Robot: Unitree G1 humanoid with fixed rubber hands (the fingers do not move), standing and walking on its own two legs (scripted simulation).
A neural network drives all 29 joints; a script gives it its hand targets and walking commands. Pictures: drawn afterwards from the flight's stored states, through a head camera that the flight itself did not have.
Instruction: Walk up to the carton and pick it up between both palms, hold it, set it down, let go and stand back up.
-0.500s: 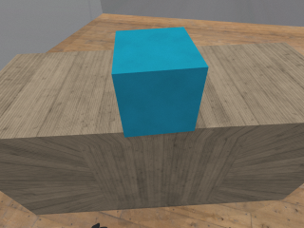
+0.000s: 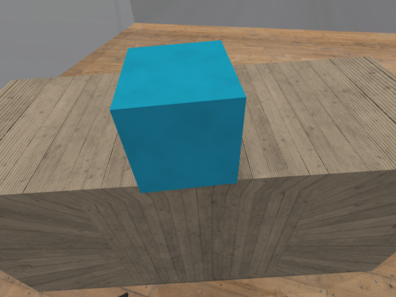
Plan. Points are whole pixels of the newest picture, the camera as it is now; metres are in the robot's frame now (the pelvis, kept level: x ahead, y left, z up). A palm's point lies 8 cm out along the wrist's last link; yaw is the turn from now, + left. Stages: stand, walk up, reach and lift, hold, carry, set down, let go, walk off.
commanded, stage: walk up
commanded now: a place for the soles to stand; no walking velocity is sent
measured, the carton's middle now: (181, 114) +0.53 +0.03 +0.13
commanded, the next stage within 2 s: reach and lift in 1.94 s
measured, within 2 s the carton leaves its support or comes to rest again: neither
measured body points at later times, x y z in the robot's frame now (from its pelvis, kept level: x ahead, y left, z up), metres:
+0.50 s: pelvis +0.02 -0.02 +0.01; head +0.04 -0.03 +0.46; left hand +0.13 +0.20 -0.10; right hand +0.17 -0.22 -0.12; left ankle -0.01 +0.12 -0.72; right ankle +0.06 -0.11 -0.72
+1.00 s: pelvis +0.00 -0.01 +0.00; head +0.01 +0.00 +0.45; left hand +0.08 +0.23 -0.11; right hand +0.16 -0.20 -0.11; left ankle -0.01 +0.12 -0.72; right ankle +0.06 -0.10 -0.72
